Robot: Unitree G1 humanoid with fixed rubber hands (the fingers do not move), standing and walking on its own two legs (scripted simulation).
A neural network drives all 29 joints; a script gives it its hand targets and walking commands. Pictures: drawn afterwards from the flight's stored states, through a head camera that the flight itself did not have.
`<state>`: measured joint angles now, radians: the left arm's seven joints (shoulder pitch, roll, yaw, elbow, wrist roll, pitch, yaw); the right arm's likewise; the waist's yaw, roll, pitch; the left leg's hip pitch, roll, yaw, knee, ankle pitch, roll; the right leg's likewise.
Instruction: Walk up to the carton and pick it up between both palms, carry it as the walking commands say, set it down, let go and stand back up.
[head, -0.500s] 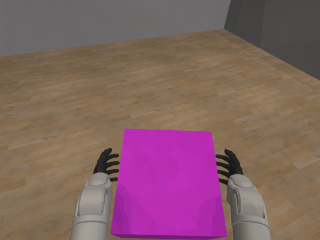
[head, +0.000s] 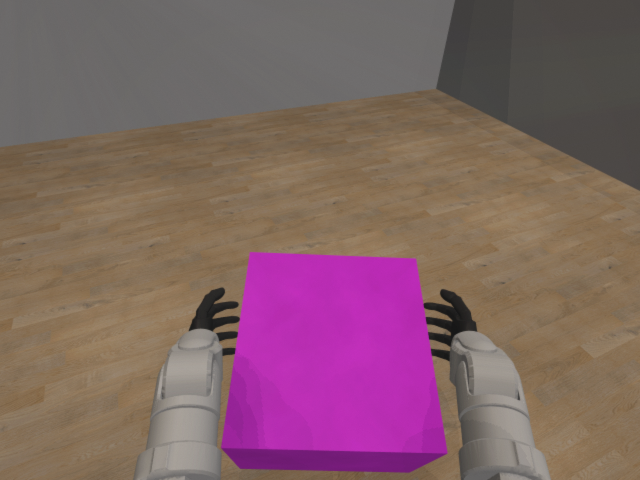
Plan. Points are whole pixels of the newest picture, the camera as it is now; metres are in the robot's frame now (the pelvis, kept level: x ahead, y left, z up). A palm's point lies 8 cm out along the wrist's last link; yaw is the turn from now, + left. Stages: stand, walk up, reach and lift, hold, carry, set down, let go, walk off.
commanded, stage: hold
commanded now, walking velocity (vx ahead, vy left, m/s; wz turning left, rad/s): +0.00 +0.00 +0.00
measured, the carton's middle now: (329, 362) +0.32 -0.01 -0.04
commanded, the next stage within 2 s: set down in 0.14 s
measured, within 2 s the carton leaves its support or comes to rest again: neither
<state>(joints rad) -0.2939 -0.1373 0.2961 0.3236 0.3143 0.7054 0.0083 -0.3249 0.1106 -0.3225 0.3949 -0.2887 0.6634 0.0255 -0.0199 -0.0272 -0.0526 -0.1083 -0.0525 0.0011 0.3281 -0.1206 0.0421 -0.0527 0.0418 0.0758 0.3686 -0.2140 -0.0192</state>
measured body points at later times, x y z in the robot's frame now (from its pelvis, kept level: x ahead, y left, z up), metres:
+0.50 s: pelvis +0.02 -0.01 +0.00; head -0.01 -0.01 +0.45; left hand +0.30 +0.17 +0.00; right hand +0.31 -0.17 +0.00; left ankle +0.04 +0.09 -0.75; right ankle +0.00 -0.11 -0.75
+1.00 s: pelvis -0.01 -0.01 -0.04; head +0.08 +0.01 +0.40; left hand +0.32 +0.18 -0.09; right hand +0.33 -0.16 -0.09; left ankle +0.04 +0.09 -0.75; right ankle +0.00 -0.11 -0.75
